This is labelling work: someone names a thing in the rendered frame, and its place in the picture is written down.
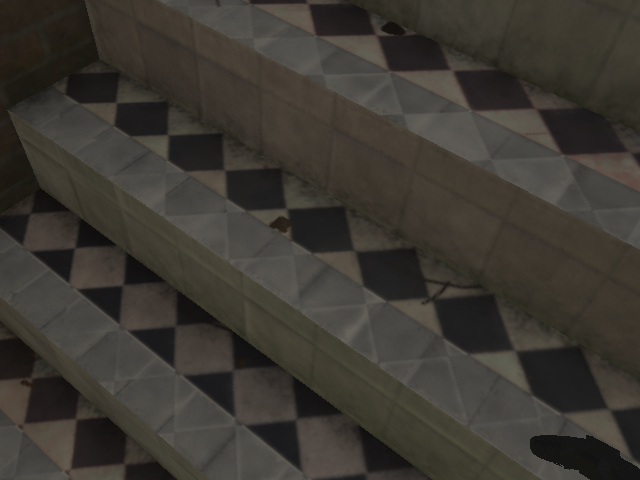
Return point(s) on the robot right hand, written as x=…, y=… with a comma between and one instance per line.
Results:
x=593, y=458

